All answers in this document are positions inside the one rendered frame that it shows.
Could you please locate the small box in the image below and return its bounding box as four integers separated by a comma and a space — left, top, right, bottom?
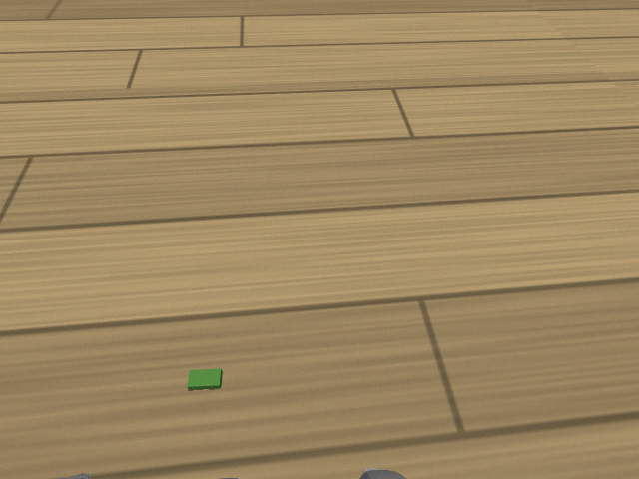
187, 369, 223, 390

